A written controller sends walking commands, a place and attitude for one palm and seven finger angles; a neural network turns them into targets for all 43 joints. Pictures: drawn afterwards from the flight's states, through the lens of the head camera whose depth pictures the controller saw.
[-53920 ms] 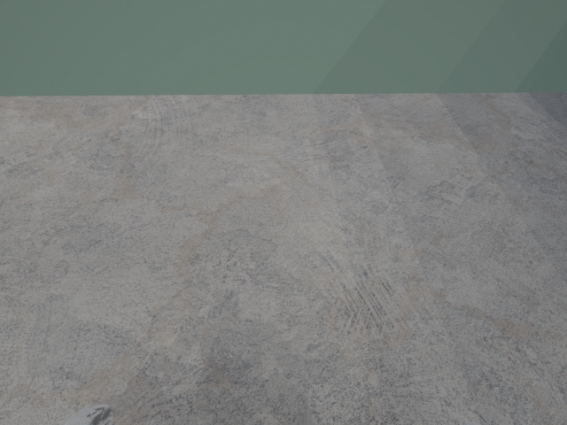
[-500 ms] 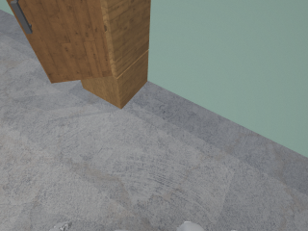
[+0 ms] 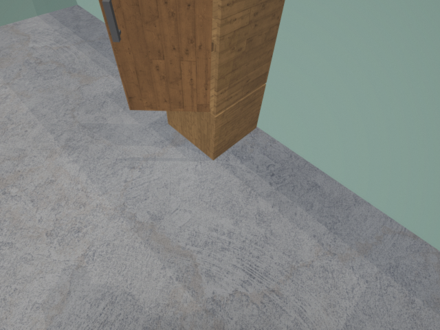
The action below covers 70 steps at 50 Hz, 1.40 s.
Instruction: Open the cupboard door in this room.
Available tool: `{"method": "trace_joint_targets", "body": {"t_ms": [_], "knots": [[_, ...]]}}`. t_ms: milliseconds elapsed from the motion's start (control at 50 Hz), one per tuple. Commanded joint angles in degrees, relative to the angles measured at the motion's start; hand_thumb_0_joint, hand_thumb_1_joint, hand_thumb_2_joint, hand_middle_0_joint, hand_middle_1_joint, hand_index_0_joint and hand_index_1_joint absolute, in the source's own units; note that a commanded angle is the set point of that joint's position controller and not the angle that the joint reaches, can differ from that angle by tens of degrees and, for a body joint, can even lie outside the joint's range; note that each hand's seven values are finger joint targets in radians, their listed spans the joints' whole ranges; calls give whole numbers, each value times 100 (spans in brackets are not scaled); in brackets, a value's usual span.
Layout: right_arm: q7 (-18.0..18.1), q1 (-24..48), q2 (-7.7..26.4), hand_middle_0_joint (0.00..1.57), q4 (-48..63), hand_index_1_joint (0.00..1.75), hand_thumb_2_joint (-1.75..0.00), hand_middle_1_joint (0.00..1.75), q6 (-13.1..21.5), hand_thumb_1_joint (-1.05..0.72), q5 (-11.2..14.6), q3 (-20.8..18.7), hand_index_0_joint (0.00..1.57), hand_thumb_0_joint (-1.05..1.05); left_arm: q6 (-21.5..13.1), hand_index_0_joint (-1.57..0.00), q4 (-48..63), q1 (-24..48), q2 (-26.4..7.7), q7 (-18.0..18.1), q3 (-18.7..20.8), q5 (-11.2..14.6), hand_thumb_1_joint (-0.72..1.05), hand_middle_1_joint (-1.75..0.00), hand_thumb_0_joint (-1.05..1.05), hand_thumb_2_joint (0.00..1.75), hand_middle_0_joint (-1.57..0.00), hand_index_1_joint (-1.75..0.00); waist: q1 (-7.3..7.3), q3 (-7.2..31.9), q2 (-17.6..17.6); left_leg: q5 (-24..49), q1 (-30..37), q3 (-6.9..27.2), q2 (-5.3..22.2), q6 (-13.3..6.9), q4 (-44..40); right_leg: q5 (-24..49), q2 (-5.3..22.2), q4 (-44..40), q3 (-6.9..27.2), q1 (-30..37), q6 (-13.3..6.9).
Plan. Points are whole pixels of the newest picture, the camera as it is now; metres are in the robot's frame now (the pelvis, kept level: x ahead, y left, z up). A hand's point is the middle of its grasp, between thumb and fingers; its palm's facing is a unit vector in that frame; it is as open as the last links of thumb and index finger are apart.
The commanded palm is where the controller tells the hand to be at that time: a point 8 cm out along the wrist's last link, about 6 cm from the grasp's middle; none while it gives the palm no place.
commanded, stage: take the last steps up to it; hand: left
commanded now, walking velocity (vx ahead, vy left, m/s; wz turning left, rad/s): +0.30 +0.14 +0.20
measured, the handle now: (113, 18) +0.99 +0.44 +0.04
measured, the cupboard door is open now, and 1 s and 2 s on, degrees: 46 46 46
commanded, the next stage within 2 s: come to a stop and stand still in 1.20 s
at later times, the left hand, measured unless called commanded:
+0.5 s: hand out of the picture +0.13 +0.19 -0.15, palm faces +0.16 -0.96 -0.21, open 7.3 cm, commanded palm none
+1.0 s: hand (105, 244) +0.30 +0.29 -0.16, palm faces +0.13 -0.97 -0.18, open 7.3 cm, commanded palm none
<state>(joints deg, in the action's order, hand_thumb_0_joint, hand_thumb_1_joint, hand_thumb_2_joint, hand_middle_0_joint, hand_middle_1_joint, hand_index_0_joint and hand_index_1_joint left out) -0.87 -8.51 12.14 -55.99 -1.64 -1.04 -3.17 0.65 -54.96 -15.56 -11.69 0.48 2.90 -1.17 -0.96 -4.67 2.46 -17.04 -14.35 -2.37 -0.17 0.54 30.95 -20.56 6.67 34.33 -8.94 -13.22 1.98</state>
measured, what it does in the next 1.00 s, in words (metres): walks ahead: right foot, then left foot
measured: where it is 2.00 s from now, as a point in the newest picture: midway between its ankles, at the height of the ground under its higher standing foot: (197, 276)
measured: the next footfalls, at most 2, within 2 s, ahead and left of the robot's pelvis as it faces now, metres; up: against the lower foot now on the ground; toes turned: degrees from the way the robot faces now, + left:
right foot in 0.34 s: +0.15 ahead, -0.11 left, +0.00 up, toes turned -4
left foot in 0.74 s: +0.29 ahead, +0.20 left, +0.00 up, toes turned +14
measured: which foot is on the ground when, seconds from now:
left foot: down 0.00-0.34, up 0.36-0.72, down 0.74-1.00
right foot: down 0.00-0.00, up 0.02-0.32, down 0.34-0.74, up 0.76-1.00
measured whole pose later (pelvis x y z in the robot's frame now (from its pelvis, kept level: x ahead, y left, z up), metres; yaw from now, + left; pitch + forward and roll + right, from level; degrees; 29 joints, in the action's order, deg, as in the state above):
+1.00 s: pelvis +0.27 +0.10 +0.01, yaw +4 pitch +0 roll +1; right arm 1.1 -14.5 9.3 -59.6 4.1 -1.7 -2.6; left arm -0.5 -59.4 -12.3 -10.1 -0.6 3.5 -1.6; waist -1.2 -2.9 2.1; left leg -12.5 -9.2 -10.8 -0.7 -3.2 21.3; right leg -16.4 6.2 53.4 -5.3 -29.3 -0.3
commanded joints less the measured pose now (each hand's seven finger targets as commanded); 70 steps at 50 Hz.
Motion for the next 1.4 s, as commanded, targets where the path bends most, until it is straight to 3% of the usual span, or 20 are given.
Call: {"method": "trace_joint_targets", "body": {"t_ms": [0, 60, 140, 220, 280, 300, 320, 340, 460, 620, 680, 720, 800, 900, 1100, 1120, 1160, 1200, 1280, 1380], "knots": [[144, -1363, 1333, 20, 6, 30, -90, 30, 141, -90, -112, -256, 20, 0, -34, -20, 743, 934, -501, -32, 153, -43, 90, -30, 0, 90, -20, -30, 739, 423, -1744, -637, 1185, 2924, 2118, -1495, -1853, -1573, -210, 2564, 501, -2407, -66], [225, -803, 850, 20, 162, 30, -90, 30, 308, -90, -62, -87, 20, 0, -106, -20, 466, 733, -504, -160, 173, -42, 90, -30, 0, 90, -20, -30, 257, 242, -1270, -168, 954, 2077, 1550, -1251, -1876, -422, -21, 3001, 798, -2465, -118], [216, -966, 781, 20, 19, 30, -90, 30, 410, -90, -32, -50, 20, 0, -125, -20, 309, 625, -342, -184, 84, -14, 90, -30, 0, 90, -20, -30, 189, 367, -941, 1073, 939, 1318, 1238, -1223, -1715, -143, -125, 1807, 538, -1737, -58], [182, -1104, 760, 20, -158, 30, -90, 30, 384, -90, -38, -51, 20, 0, -176, -20, 321, 688, -240, -192, 49, -20, 90, -30, 0, 90, -20, -30, 171, 150, -939, 786, 508, 1247, 1149, -1189, -1643, -6, -358, 631, 261, -889, -55], [168, -846, 668, 20, -169, 30, -90, 30, 363, -90, 1, -44, 20, 0, -237, -20, 21, -189, -411, -165, 163, -36, 90, -30, 0, 90, -20, -30, -298, 197, -570, -157, -517, 949, 756, -847, -839, 512, -381, -514, 284, 857, -109], [139, -855, 468, 20, -134, 30, -90, 30, 390, -90, 46, -18, 20, 0, -294, -20, -124, -707, -726, -129, 243, -73, 90, -30, 0, 90, -20, -30, -527, 272, 182, -621, -1385, 511, 270, -566, 148, -115, 222, -1041, 1055, 1844, -292], [93, -888, 195, 20, 36, 30, -90, 30, 407, -90, 65, 12, 20, 0, -331, -20, -237, -1251, -1233, -76, 350, -93, 90, -30, 0, 90, -20, -30, -700, 376, 1673, -1493, -2372, -99, -306, -258, 1725, -939, 1765, -2013, 3130, 2430, -869], [73, -567, 515, 20, 178, 30, -90, 30, 367, -90, -8, -40, 20, 0, -315, -20, -224, -1400, -1323, -28, 353, -23, 90, -30, 0, 90, -20, -30, -727, 269, 1385, -1748, -2580, 284, -65, -201, 2914, -1630, 2314, -2648, 4061, 1872, -1305], [-105, -707, -21, 20, -197, 30, -90, 30, 175, -90, -47, -64, 20, 0, -499, -20, -131, -358, -447, 28, 158, -34, 90, -30, 0, 90, -20, -30, 47, -87, 505, 427, -1742, 94, 595, 108, 2762, 259, 1219, -2697, 1160, 107, -762], [-182, 14, -90, 20, 116, 30, -90, 30, 359, -90, -13, 16, 20, 0, -507, -20, -617, -792, -683, -5, 172, -51, 90, -30, 0, 90, -20, -30, -185, 36, 735, 440, -1212, -439, 302, 66, 456, 1723, 1186, -2069, 632, 826, -776], [-94, -907, 279, 20, -164, 30, -90, 30, 454, -90, -39, -46, 20, 0, -410, -20, -626, -602, -616, 1, 195, -30, 90, -30, 0, 90, -20, -30, 341, 337, 198, 557, 755, -611, 124, -44, -467, 1501, 834, -881, 252, -16, -542], [91, -2324, 1342, 20, -473, 30, -90, 30, 468, -90, -124, -324, 20, 0, -366, -20, -336, -675, -85, -58, 92, 34, 90, -30, 0, 90, -20, -30, 814, 1200, -2077, 161, 2498, 2157, 2128, -891, -1299, -1404, -397, 2132, -269, -1854, -143], [205, -1256, 589, 20, -215, 30, -90, 30, 495, -90, -71, -96, 20, 0, -334, -20, -213, 75, -92, -93, 88, -28, 90, -30, 0, 90, -20, -30, 394, 281, -1103, -270, 754, 1578, 2042, -1052, -1935, -200, 161, 3726, 806, -2449, -345], [225, -1118, 327, 20, -260, 30, -90, 30, 624, -90, -52, -30, 20, 0, -184, -20, -302, -149, 111, -131, 69, -49, 90, -30, 0, 90, -20, -30, 64, 333, -795, 1114, 536, 394, 1660, -1030, -2101, 411, 127, 2348, 657, -1788, -220], [178, -1179, 422, 20, -523, 30, -90, 30, 487, -90, -64, 15, 20, 0, -231, -20, -72, 84, -184, -120, 103, -54, 90, -30, 0, 90, -20, -30, -196, 127, -292, 1150, 132, -80, 1280, -704, -954, 968, -350, -372, 260, 282, -336], [161, -1149, 328, 20, -516, 30, -90, 30, 498, -90, -15, 39, 20, 0, -292, -20, -234, -440, -457, -99, 173, -61, 90, -30, 0, 90, -20, -30, -415, 359, 118, 909, -414, -397, 852, -454, -8, 1078, -49, -690, 760, 1232, -503], [109, -1066, 251, 20, -302, 30, -90, 30, 448, -90, 24, 42, 20, 0, -349, -20, -438, -1332, -1095, 1, 292, 22, 90, -30, 0, 90, -20, -30, -628, 723, 1489, -1986, -1827, -572, 34, -82, 2710, 1386, 1916, -1984, 3450, 2090, -1626], [125, -681, 190, 20, -297, 30, -90, 30, 415, -90, 29, -3, 20, 0, -362, -20, -244, -557, -806, 64, 230, 36, 90, -30, 0, 90, -20, -30, -351, 319, 687, -1131, -2176, 204, 438, -71, 3411, 1485, 1713, -2092, 2897, 1377, -1608], [84, -1078, -192, 20, -546, 30, -90, 30, 304, -90, -4, 75, 20, 0, -483, -20, -208, -59, -370, 53, 94, 17, 90, -30, 0, 90, -20, -30, 117, 502, 356, -291, -1210, -22, 544, 142, 2189, 3003, 971, -2042, 1122, 580, -1178], [161, -1085, -258, 20, -601, 30, -90, 30, 235, -90, 34, 178, 20, 0, -346, -20, -350, 105, -465, 129, 70, 36, 90, -30, 0, 90, -20, -30, 163, 689, 368, 606, -135, -239, 160, 277, 111, 4142, 576, -1234, 712, 553, -923]]}}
